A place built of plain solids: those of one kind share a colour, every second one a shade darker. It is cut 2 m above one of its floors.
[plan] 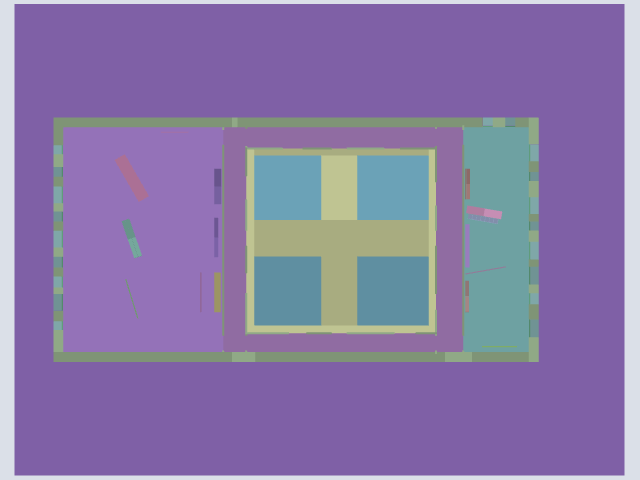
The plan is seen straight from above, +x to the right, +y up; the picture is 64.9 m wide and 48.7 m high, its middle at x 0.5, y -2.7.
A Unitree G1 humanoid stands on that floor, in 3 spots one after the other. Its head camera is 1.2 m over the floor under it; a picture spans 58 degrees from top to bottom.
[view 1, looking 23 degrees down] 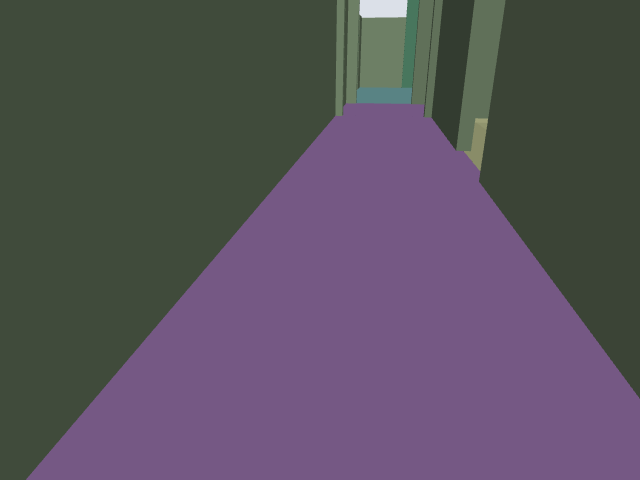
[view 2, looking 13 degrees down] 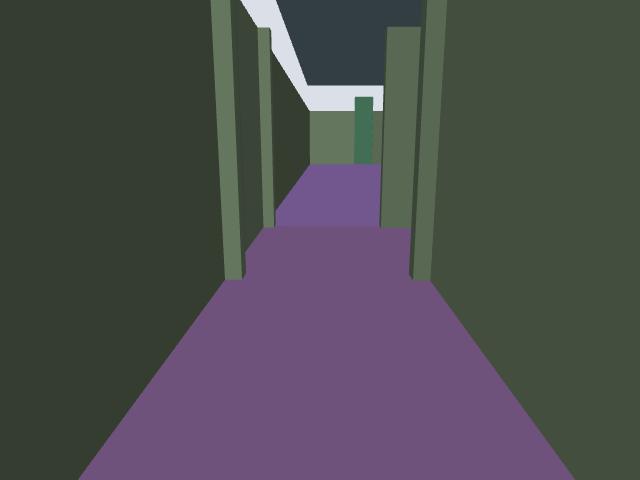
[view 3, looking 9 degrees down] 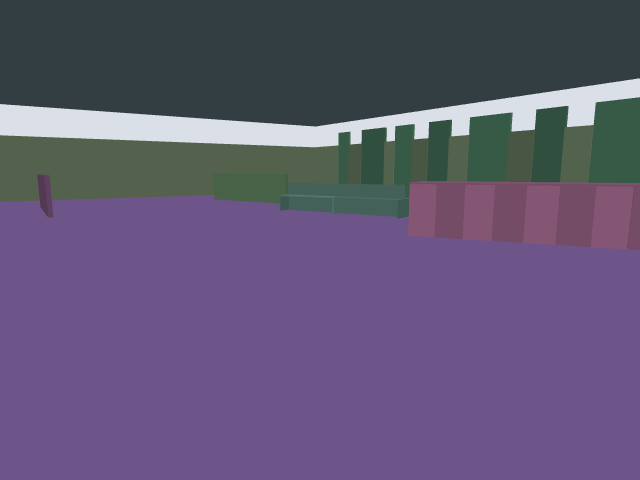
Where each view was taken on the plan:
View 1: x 2.45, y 7.71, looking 8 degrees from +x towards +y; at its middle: floor_corr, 3.07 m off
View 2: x -3.25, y -13.17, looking -179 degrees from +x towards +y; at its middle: floor_corr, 5.34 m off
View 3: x -10.87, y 7.41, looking -125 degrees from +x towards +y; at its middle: floor_refectory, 7.67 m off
